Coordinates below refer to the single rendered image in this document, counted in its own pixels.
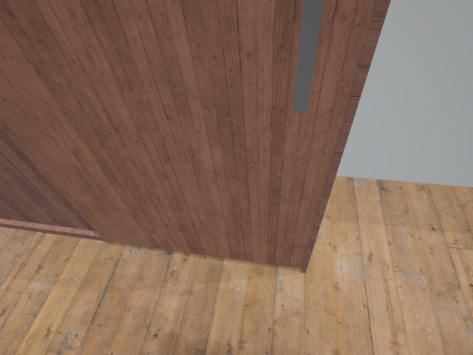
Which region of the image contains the wardrobe door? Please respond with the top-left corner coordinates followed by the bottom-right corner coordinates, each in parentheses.
top-left (0, 126), bottom-right (96, 231)
top-left (0, 0), bottom-right (375, 268)

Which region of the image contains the handle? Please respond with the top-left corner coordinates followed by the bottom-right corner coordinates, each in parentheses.
top-left (293, 0), bottom-right (324, 112)

